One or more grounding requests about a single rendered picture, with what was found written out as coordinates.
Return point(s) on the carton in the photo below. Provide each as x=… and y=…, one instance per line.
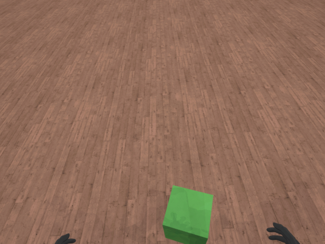
x=188, y=214

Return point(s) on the left robot hand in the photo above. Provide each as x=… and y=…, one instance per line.
x=64, y=239

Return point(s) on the right robot hand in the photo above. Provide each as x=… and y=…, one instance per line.
x=286, y=237

